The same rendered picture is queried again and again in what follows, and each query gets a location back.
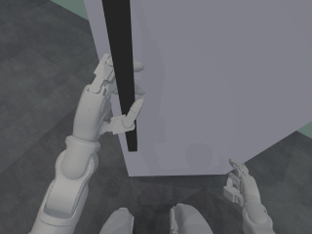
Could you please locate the robot left forearm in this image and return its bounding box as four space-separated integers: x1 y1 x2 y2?
28 135 101 234

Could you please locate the robot left hand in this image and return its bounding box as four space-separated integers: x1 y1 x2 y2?
72 54 145 142

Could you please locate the left robot thigh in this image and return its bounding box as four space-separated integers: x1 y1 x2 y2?
99 210 135 234

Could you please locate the robot right hand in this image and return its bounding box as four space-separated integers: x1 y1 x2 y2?
223 158 261 208

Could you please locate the robot thigh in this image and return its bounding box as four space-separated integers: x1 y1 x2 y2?
170 204 214 234
99 210 135 234

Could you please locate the right robot thigh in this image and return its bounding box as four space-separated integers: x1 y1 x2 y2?
170 204 214 234

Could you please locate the robot right forearm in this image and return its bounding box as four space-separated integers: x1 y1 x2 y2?
242 201 276 234

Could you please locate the handle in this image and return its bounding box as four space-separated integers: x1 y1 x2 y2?
101 0 137 152

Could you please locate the fridge door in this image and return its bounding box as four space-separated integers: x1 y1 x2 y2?
84 0 312 176

